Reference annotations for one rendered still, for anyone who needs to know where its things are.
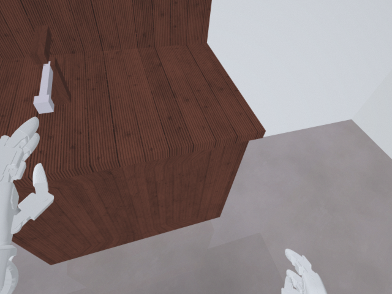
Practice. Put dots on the robot left forearm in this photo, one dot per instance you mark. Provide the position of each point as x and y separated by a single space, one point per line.
8 270

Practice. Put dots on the left robot hand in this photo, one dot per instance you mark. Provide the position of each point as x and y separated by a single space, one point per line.
14 151

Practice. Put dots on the tap lever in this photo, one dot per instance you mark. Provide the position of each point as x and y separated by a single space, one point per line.
43 103

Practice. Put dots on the counter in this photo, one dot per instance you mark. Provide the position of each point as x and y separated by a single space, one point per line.
148 129

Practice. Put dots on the right robot hand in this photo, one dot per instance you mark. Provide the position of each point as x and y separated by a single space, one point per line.
310 283

